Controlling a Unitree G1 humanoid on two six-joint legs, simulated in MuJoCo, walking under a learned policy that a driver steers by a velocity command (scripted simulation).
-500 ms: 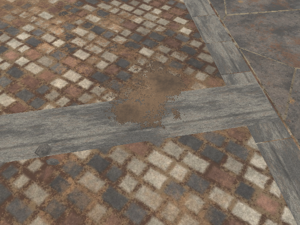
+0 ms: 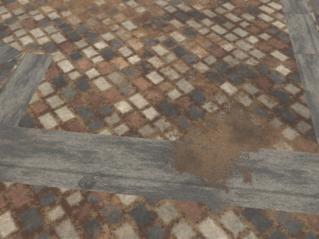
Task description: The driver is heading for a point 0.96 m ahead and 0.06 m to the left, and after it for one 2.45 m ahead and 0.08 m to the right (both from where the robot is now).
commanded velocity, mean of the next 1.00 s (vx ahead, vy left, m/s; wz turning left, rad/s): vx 0.50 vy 0.00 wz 0.00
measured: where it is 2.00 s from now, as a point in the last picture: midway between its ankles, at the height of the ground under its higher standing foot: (166, 121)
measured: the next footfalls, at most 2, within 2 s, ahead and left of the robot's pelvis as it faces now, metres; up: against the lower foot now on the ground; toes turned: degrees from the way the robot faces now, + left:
left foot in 0.16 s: +0.24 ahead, +0.10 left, +0.00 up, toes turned +12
right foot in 0.74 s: +0.57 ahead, +0.01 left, +0.00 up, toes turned +2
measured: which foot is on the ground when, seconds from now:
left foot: up 0.00-0.14, down 0.16-0.72, up 0.74-1.00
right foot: down 0.00-0.18, up 0.20-0.72, down 0.74-1.00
